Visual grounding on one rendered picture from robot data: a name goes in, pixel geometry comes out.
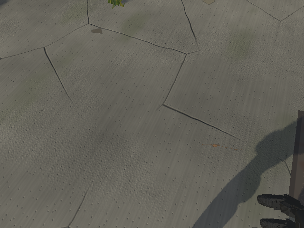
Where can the robot right hand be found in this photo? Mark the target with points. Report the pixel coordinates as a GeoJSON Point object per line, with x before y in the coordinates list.
{"type": "Point", "coordinates": [287, 205]}

